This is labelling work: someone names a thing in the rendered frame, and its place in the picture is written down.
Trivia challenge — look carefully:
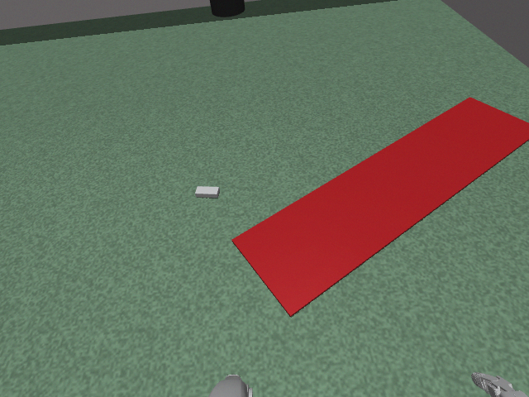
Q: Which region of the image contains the right robot hand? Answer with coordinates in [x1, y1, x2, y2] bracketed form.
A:
[471, 372, 528, 397]

